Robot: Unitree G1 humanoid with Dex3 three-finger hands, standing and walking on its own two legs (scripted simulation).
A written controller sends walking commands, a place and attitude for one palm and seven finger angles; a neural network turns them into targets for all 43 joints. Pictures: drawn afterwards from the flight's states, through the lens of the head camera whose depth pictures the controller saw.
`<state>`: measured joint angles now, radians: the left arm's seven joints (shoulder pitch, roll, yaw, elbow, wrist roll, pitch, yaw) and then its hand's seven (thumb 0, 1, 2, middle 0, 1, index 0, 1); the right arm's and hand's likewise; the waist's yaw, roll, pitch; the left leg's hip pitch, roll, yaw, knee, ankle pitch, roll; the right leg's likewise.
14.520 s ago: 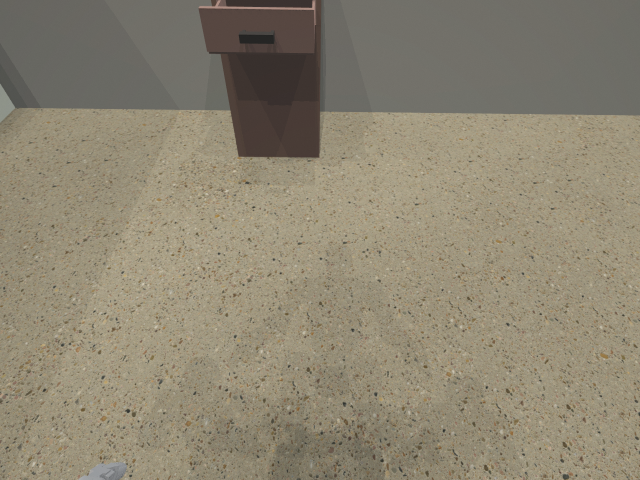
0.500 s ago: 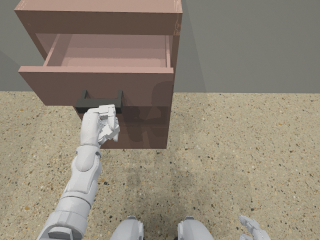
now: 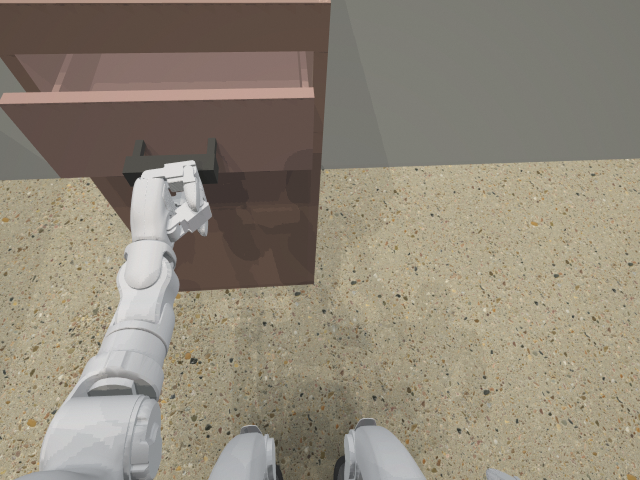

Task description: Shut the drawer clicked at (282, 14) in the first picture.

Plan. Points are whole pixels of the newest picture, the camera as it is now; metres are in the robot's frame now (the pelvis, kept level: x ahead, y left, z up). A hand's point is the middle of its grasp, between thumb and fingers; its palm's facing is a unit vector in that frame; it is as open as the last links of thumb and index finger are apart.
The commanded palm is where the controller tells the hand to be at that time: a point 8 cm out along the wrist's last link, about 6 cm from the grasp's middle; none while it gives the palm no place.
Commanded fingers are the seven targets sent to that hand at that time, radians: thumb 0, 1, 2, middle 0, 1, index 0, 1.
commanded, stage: push the drawer shut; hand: left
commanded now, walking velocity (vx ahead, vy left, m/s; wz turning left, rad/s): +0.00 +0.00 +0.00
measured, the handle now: (174, 157) +0.53 +0.18 +0.05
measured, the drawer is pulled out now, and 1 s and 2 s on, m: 0.09 0.00 0.00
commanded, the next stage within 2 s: pull the fist back off the drawer in 0.80 s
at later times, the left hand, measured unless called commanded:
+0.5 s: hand (210, 161) +0.52 +0.13 +0.05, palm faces +0.03 -1.00 -0.03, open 3.3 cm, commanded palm +0.50 +0.18 +0.05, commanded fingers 0.00 0.90 0.90 -1.40 -1.60 -1.40 -1.60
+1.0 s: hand (205, 154) +0.54 +0.14 +0.04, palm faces +0.03 -1.00 -0.05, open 2.6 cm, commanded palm +0.54 +0.17 +0.05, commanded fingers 0.00 0.90 0.90 -1.40 -1.60 -1.40 -1.60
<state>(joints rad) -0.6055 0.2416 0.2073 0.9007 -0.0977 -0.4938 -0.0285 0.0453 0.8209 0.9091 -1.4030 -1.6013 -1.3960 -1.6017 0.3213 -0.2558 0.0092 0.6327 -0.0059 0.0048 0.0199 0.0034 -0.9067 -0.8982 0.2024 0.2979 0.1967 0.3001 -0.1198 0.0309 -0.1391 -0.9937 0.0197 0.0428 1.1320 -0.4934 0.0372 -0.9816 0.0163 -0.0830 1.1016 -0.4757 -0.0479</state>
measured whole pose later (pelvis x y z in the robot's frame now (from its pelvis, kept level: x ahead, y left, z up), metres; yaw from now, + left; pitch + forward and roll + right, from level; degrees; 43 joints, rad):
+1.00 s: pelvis -0.01 +0.01 -0.02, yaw +0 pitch +27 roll -5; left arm -1.08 0.45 0.30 1.32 0.02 -0.49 0.00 -0.08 0.67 1.02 -1.40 -1.60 -1.40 -1.60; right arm 0.37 -0.26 0.05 0.65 -0.05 0.04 0.03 0.00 -0.91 -0.90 0.20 0.30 0.20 0.30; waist -0.24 0.04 -0.13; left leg -1.22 0.03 -0.01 1.23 -0.49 0.05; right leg -1.17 0.02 -0.13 1.15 -0.46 -0.04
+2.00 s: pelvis +0.04 +0.00 +0.04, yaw -1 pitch +17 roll -2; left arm -0.30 0.22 0.19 0.52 -0.15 -0.34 -0.03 0.02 0.90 0.90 -1.40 -1.60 -1.39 -1.60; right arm 0.32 -0.23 0.01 0.54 0.04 0.09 0.03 0.00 -0.91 -0.90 0.20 0.30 0.20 0.30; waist -0.07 0.04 -0.14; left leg -0.75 0.02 0.05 0.93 -0.48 0.04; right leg -0.74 0.04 -0.06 0.88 -0.45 -0.04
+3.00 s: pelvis +0.05 +0.01 +0.09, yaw +1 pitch -4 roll -1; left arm 0.55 0.34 0.30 -0.48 -0.08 -0.09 0.11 0.01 0.89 0.90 -1.41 -1.60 -1.40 -1.60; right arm 0.22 -0.24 0.02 0.61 0.01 -0.07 -0.05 0.01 -0.90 -0.90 0.20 0.30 0.20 0.30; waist 0.06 0.09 -0.01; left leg -0.10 -0.02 0.04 0.45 -0.29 0.04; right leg -0.08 0.02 -0.06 0.41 -0.27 -0.03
